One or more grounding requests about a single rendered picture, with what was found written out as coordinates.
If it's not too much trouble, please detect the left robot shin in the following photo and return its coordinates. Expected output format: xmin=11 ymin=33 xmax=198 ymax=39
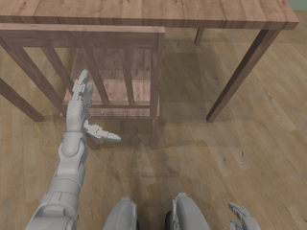
xmin=121 ymin=197 xmax=136 ymax=230

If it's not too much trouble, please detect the table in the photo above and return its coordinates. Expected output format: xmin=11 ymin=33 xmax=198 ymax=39
xmin=0 ymin=0 xmax=299 ymax=123

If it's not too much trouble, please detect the left robot upper arm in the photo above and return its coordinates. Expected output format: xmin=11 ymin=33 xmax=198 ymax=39
xmin=26 ymin=216 xmax=77 ymax=230

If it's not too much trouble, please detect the chair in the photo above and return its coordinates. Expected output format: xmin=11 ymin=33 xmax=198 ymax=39
xmin=0 ymin=23 xmax=165 ymax=150

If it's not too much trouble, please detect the left robot forearm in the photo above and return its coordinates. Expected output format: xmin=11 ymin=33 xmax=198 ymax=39
xmin=24 ymin=131 xmax=88 ymax=230

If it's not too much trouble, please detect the robot left hand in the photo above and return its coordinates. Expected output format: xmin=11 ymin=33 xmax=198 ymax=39
xmin=65 ymin=69 xmax=122 ymax=142

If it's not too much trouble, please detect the robot right hand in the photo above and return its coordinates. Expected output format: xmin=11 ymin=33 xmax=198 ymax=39
xmin=228 ymin=202 xmax=261 ymax=230

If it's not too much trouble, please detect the robot shin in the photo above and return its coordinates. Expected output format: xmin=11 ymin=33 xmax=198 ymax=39
xmin=121 ymin=197 xmax=136 ymax=230
xmin=170 ymin=193 xmax=187 ymax=230

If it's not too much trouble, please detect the right robot shin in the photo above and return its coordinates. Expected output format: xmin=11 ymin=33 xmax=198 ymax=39
xmin=170 ymin=193 xmax=187 ymax=230

